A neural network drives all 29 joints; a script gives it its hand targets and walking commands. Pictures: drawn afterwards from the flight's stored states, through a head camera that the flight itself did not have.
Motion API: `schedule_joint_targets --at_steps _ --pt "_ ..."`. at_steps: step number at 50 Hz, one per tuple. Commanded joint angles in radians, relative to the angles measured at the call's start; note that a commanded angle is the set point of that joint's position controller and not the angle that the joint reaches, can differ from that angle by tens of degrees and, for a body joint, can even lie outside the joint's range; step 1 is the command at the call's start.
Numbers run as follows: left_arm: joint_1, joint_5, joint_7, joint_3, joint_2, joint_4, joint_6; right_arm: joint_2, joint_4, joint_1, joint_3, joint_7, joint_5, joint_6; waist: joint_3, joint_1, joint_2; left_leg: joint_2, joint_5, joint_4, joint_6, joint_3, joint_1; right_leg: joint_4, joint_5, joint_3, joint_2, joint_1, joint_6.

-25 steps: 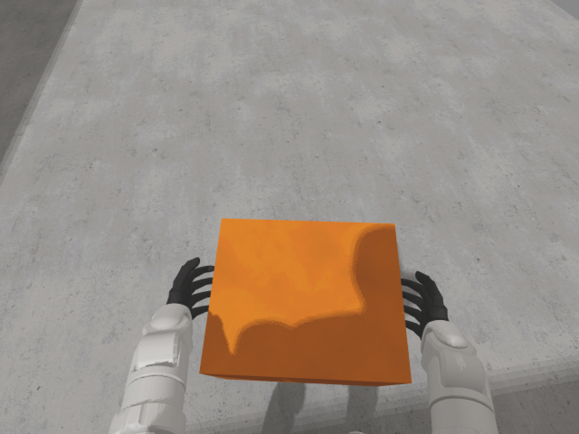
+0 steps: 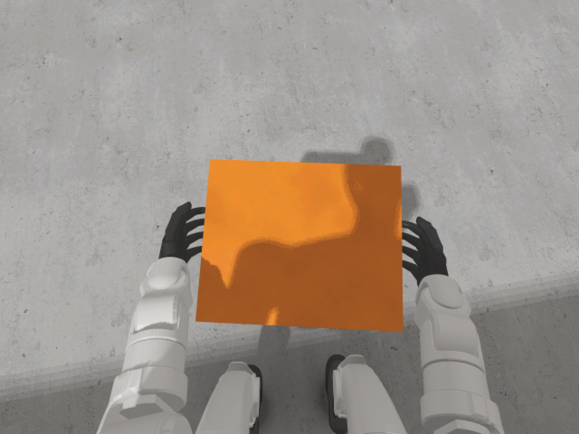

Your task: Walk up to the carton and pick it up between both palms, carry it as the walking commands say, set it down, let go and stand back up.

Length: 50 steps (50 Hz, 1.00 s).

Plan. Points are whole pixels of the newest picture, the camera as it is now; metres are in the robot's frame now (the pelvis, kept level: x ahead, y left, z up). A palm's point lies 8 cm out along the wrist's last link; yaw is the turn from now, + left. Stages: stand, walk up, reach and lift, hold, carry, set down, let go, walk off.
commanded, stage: set down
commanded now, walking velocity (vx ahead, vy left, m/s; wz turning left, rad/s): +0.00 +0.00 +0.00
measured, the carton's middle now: (300, 248) +0.39 -0.02 -0.15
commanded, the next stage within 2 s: none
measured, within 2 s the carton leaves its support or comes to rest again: neither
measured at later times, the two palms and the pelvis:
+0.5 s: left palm (199, 247) +0.39 +0.15 -0.15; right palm (413, 267) +0.35 -0.21 -0.17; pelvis -0.03 -0.01 -0.08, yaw +1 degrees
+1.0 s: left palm (210, 245) +0.42 +0.16 -0.24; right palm (394, 264) +0.38 -0.20 -0.25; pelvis -0.04 +0.00 -0.15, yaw +0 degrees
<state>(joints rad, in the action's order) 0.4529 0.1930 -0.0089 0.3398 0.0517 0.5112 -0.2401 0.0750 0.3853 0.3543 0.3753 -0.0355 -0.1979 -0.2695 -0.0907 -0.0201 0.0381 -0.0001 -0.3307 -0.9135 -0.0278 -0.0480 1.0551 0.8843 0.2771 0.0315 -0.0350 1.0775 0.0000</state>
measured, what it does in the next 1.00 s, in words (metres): lowers itself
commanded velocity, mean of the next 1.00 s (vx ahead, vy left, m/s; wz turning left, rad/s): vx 0.00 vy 0.00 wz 0.00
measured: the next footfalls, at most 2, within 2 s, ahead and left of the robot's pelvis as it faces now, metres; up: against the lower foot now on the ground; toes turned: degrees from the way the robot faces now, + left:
none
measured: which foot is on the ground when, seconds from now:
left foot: down 0.00-1.00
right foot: down 0.00-1.00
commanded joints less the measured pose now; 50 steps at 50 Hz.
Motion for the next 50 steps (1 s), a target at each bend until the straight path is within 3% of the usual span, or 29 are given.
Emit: schedule_joint_targets --at_steps 1,3,4,8,9,10,11,14,17,18,19,20,21,22,23,25,29,31,32,34,35,36,39,40,43,45,47,49,50 --pt "0.662 -0.125 -0.283 -0.534 0.859 0.014 -0.001 0.746 0.030 0.787 -0.546 -0.274 0.125 0.019 -0.697 -0.033 0.020 0.152 0.100 -0.040 0.014 0.065 -0.013 0.060 -0.151 -0.041 0.156 -0.309 -0.017" --pt "0.724 -0.116 -0.287 -0.534 0.851 -0.003 -0.009 0.783 0.078 0.785 -0.525 -0.290 0.132 0.001 -0.709 -0.041 0.041 0.144 0.089 -0.054 0.024 0.050 -0.032 0.092 -0.127 -0.037 0.161 -0.223 -0.015" --pt "0.756 -0.144 -0.292 -0.530 0.898 0.001 -0.016 0.778 0.103 0.782 -0.530 -0.289 0.117 -0.009 -0.727 -0.086 -0.002 0.149 0.045 -0.060 0.026 0.044 -0.044 0.099 -0.068 -0.015 0.162 -0.229 -0.016" --pt "0.847 -0.135 -0.316 -0.478 0.900 0.024 -0.040 0.800 0.071 0.961 -0.555 -0.298 0.160 -0.034 -0.782 -0.024 0.028 0.161 -0.084 -0.086 0.040 0.079 0.068 0.146 0.053 -0.009 0.161 -0.203 -0.011" --pt "0.861 -0.143 -0.320 -0.469 0.882 0.056 -0.054 0.748 0.086 0.955 -0.516 -0.306 0.134 -0.052 -0.739 -0.076 -0.005 0.147 -0.065 -0.099 0.035 0.078 0.074 0.155 0.026 0.010 0.164 -0.150 -0.006" --pt "0.844 -0.147 -0.324 -0.506 0.908 0.045 -0.056 0.766 0.105 0.892 -0.509 -0.309 0.135 -0.047 -0.789 -0.081 0.053 0.150 -0.023 -0.117 0.025 0.063 0.067 0.178 -0.020 -0.002 0.167 -0.130 -0.024" --pt "0.877 -0.138 -0.324 -0.492 0.871 0.007 -0.049 0.802 0.092 0.927 -0.551 -0.311 0.157 -0.048 -0.812 -0.026 0.028 0.148 -0.009 -0.134 0.034 0.086 0.092 0.170 -0.021 -0.024 0.160 -0.154 -0.017" --pt "0.844 -0.171 -0.337 -0.505 0.922 0.046 -0.049 0.762 0.003 0.988 -0.588 -0.308 0.172 -0.032 -0.935 -0.057 -0.023 0.162 0.088 -0.193 0.026 0.093 0.114 0.221 -0.146 0.009 0.165 -0.166 -0.010" --pt "0.861 -0.177 -0.332 -0.494 0.900 0.047 -0.051 0.810 -0.044 1.068 -0.630 -0.288 0.216 -0.038 -0.984 -0.001 0.010 0.164 0.048 -0.242 0.036 0.110 0.211 0.263 -0.127 -0.034 0.151 -0.179 0.007" --pt "0.859 -0.175 -0.337 -0.493 0.910 0.040 -0.051 0.777 -0.018 1.051 -0.624 -0.290 0.200 -0.042 -0.994 -0.036 -0.024 0.172 0.040 -0.240 0.039 0.098 0.221 0.281 -0.111 0.001 0.158 -0.142 0.012" --pt "0.815 -0.155 -0.348 -0.446 0.912 0.101 -0.065 0.784 0.013 0.991 -0.618 -0.278 0.192 -0.051 -0.953 -0.007 0.002 0.173 0.047 -0.254 0.033 0.126 0.271 0.254 -0.121 -0.035 0.148 -0.175 0.009" --pt "0.871 -0.190 -0.353 -0.465 0.861 0.043 -0.050 0.816 -0.032 1.031 -0.643 -0.271 0.195 -0.046 -1.000 -0.004 -0.075 0.176 0.033 -0.280 0.041 0.117 0.298 0.266 -0.128 -0.036 0.151 -0.211 0.015" --pt "0.855 -0.171 -0.352 -0.462 0.858 0.073 -0.061 0.809 0.007 0.968 -0.612 -0.271 0.187 -0.054 -0.956 -0.021 -0.022 0.171 0.008 -0.272 0.043 0.112 0.325 0.277 -0.128 -0.036 0.154 -0.167 0.015" --pt "0.839 -0.176 -0.359 -0.455 0.865 0.066 -0.044 0.833 -0.003 0.984 -0.625 -0.266 0.169 -0.054 -0.983 -0.036 -0.091 0.172 0.040 -0.303 0.047 0.106 0.370 0.304 -0.164 -0.023 0.154 -0.175 0.023" --pt "0.865 -0.152 -0.355 -0.403 0.821 0.069 -0.041 0.842 0.053 0.991 -0.609 -0.260 0.180 -0.057 -0.907 0.017 -0.069 0.175 0.041 -0.306 0.047 0.134 0.448 0.290 -0.166 -0.061 0.151 -0.171 0.027" --pt "0.919 -0.195 -0.358 -0.443 0.812 0.055 -0.029 0.812 0.049 0.967 -0.595 -0.246 0.188 -0.041 -0.958 -0.028 -0.076 0.174 0.074 -0.344 0.042 0.124 0.456 0.323 -0.243 -0.055 0.157 -0.190 0.022" --pt "0.904 -0.189 -0.339 -0.448 0.804 0.062 -0.038 0.771 0.078 0.963 -0.592 -0.252 0.192 -0.047 -0.984 -0.030 -0.044 0.166 0.066 -0.343 0.036 0.098 0.392 0.376 -0.194 0.001 0.166 -0.027 0.025" --pt "0.862 -0.186 -0.322 -0.484 0.848 0.046 -0.033 0.750 0.013 0.997 -0.622 -0.260 0.221 -0.034 -1.043 0.015 0.022 0.165 0.168 -0.365 0.024 0.103 0.364 0.398 -0.281 -0.018 0.163 -0.019 0.009" --pt "0.935 -0.203 -0.316 -0.512 0.825 0.023 -0.035 0.708 0.026 0.975 -0.571 -0.255 0.196 -0.025 -1.044 -0.053 0.040 0.162 0.177 -0.377 0.008 0.098 0.364 0.404 -0.292 0.000 0.173 0.037 0.008" --pt "0.908 -0.195 -0.315 -0.478 0.808 0.070 -0.031 0.742 -0.034 1.095 -0.625 -0.254 0.242 -0.019 -1.075 0.011 0.011 0.172 0.117 -0.407 0.024 0.128 0.413 0.423 -0.227 -0.010 0.167 0.025 0.025" --pt "0.950 -0.211 -0.316 -0.485 0.834 0.036 -0.013 0.758 -0.022 1.060 -0.628 -0.242 0.214 -0.016 -1.069 -0.017 -0.037 0.181 0.144 -0.433 0.019 0.129 0.496 0.425 -0.285 -0.026 0.162 -0.014 0.019" --pt "0.982 -0.221 -0.306 -0.520 0.837 0.031 -0.024 0.732 -0.015 1.030 -0.605 -0.239 0.211 -0.010 -1.106 -0.066 0.013 0.169 0.136 -0.435 0.013 0.114 0.436 0.451 -0.280 -0.013 0.167 0.033 0.012" --pt "1.040 -0.255 -0.296 -0.552 0.772 -0.061 -0.013 0.713 -0.042 1.124 -0.656 -0.237 0.250 -0.022 -1.179 -0.042 -0.029 0.170 0.085 -0.472 0.008 0.126 0.495 0.483 -0.233 -0.016 0.168 -0.017 0.019" --pt "1.025 -0.239 -0.288 -0.521 0.798 0.027 -0.028 0.691 -0.019 1.146 -0.637 -0.242 0.247 -0.026 -1.131 -0.031 0.017 0.169 0.084 -0.453 0.016 0.114 0.448 0.508 -0.191 0.016 0.166 0.100 0.027" --pt "1.061 -0.252 -0.288 -0.526 0.781 0.044 -0.041 0.680 0.024 1.153 -0.611 -0.227 0.253 -0.034 -1.097 -0.064 -0.009 0.168 0.044 -0.489 0.012 0.123 0.529 0.513 -0.169 0.016 0.168 0.088 0.029" --pt "1.016 -0.199 -0.278 -0.453 0.788 0.131 -0.059 0.642 0.033 1.165 -0.566 -0.246 0.225 -0.031 -1.023 -0.008 0.058 0.169 0.027 -0.472 0.011 0.123 0.502 0.530 -0.106 0.025 0.168 0.240 0.012" --pt "1.063 -0.220 -0.277 -0.484 0.840 0.068 -0.050 0.666 -0.018 1.223 -0.613 -0.242 0.234 -0.036 -1.138 -0.033 -0.007 0.182 0.034 -0.519 0.004 0.147 0.517 0.528 -0.108 0.008 0.172 0.109 0.017" --pt "1.076 -0.217 -0.270 -0.485 0.843 0.092 -0.055 0.657 0.104 1.164 -0.543 -0.252 0.211 -0.048 -1.064 -0.081 0.045 0.177 0.021 -0.516 -0.002 0.129 0.504 0.547 -0.077 0.027 0.170 0.246 0.011" --pt "1.098 -0.225 -0.271 -0.496 0.801 0.068 -0.053 0.662 0.010 1.222 -0.573 -0.256 0.239 -0.038 -1.134 -0.069 -0.004 0.176 0.025 -0.531 0.013 0.121 0.500 0.556 -0.097 0.039 0.174 0.211 0.018"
